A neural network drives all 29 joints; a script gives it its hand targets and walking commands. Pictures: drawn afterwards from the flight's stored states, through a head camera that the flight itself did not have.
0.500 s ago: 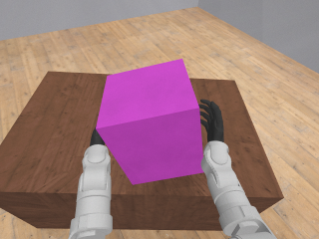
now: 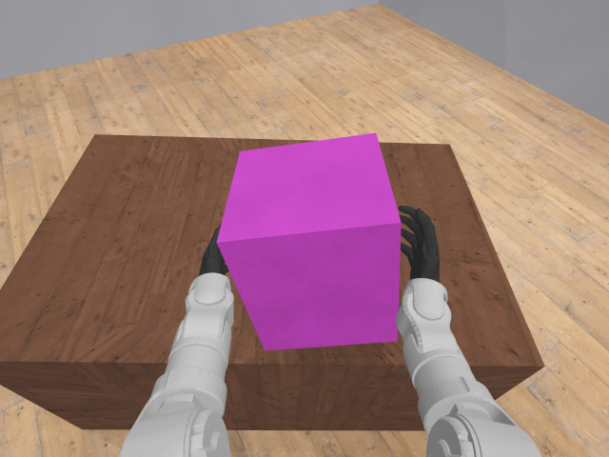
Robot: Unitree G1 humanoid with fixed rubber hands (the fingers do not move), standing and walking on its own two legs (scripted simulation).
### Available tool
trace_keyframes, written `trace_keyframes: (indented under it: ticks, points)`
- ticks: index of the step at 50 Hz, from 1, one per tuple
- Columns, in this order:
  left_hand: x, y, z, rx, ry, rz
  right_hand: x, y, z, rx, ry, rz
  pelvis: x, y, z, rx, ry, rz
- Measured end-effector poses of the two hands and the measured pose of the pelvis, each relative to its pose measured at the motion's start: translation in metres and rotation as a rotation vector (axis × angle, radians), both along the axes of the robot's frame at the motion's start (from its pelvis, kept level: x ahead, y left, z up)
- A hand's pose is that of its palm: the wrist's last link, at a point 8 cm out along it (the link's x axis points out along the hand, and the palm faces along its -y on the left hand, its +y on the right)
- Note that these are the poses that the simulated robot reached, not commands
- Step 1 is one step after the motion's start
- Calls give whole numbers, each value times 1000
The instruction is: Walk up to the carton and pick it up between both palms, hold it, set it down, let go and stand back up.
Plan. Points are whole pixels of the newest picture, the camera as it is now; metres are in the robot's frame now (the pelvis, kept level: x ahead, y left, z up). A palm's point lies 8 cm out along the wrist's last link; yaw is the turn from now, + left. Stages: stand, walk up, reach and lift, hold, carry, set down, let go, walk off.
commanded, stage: set down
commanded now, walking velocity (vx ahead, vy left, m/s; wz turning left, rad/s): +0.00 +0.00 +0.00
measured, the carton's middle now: (318, 246) +0.41 -0.03 +0.02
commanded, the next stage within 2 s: none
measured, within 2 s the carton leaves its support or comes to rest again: rests again in 1.82 s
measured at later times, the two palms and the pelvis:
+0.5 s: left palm (207, 278) +0.38 +0.14 -0.02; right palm (396, 275) +0.36 -0.15 +0.00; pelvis +0.02 +0.00 +0.00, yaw +0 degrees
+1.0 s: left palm (222, 288) +0.39 +0.12 -0.06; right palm (403, 293) +0.35 -0.17 -0.04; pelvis +0.01 +0.00 -0.02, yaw -1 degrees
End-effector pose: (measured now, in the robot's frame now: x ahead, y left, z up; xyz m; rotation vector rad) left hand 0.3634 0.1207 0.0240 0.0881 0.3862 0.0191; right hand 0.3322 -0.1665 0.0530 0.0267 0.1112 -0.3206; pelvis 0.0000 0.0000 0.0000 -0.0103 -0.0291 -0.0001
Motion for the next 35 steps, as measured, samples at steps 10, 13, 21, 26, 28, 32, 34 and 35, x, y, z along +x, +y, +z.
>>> trace_keyframes:
  ticks: [10,13,21,26,28,32,34,35]
  points:
    - [3,5,-26,-33,-7,33,7,4,-20,-21,59,15,2,-2,-1,-3,87,-4]
    - [5,10,-32,-35,-6,44,13,10,-26,-27,72,31,4,-1,-2,-6,116,1]
    - [16,21,-43,-28,-24,64,23,19,-44,-17,107,40,12,3,-3,-14,192,7]
    - [22,20,-49,-36,-28,61,24,18,-55,-14,125,29,16,5,-5,-18,227,8]
    - [24,19,-53,-35,-23,56,23,16,-59,-9,135,21,17,5,-5,-18,239,6]
    - [25,13,-59,-38,-20,43,20,11,-66,0,142,0,19,5,-7,-20,264,1]
    - [24,9,-62,-48,-14,42,19,7,-69,3,148,-12,19,4,-8,-20,279,-2]
    - [24,7,-63,-53,-14,42,18,6,-70,5,149,-18,18,4,-8,-19,285,-4]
